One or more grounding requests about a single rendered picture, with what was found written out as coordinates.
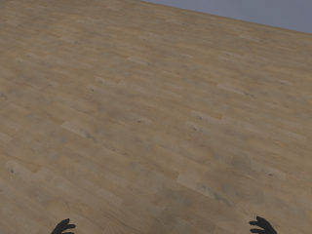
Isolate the left robot hand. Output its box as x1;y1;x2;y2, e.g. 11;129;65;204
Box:
51;218;76;234

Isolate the right robot hand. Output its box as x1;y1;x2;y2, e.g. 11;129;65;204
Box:
249;216;277;234

